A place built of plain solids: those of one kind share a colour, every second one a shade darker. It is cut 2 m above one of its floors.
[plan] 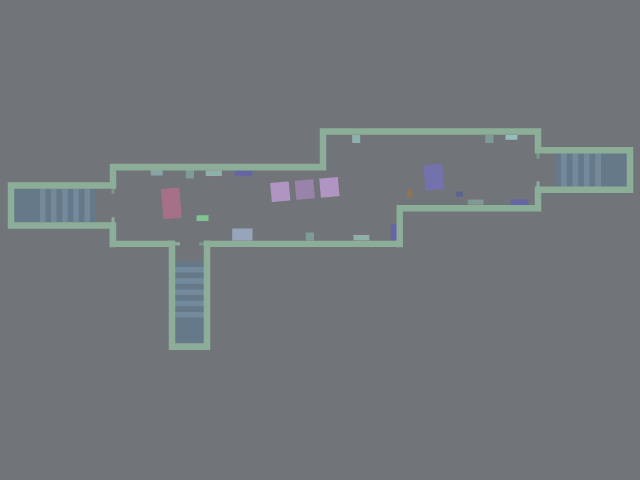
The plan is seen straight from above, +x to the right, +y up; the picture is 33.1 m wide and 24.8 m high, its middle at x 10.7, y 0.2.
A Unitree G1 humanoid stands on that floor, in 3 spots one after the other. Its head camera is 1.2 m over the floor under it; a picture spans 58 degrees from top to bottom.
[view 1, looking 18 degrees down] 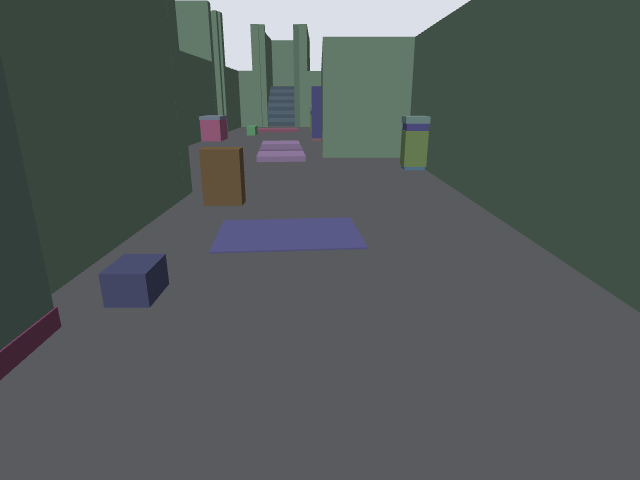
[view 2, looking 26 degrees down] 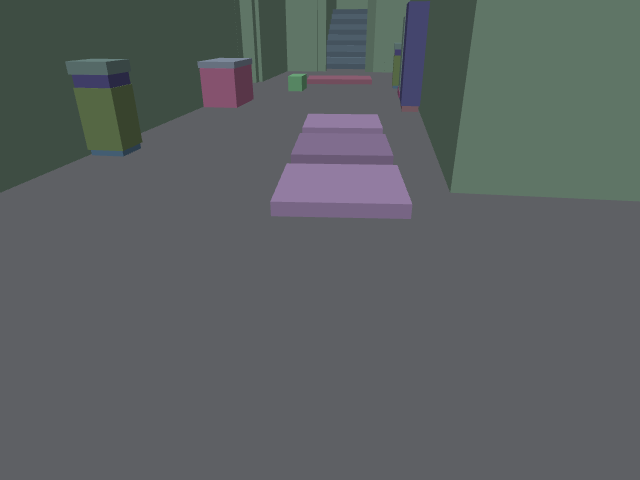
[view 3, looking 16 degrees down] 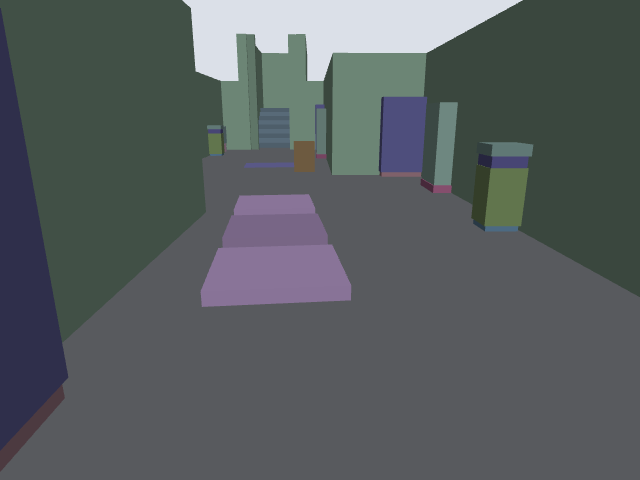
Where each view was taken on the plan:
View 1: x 20.45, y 3.74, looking -180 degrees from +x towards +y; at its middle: mat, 3.84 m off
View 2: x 14.48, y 3.21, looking -172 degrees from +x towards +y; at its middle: ground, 2.74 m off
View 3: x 5.51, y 2.42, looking -1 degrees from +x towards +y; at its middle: duckboard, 4.12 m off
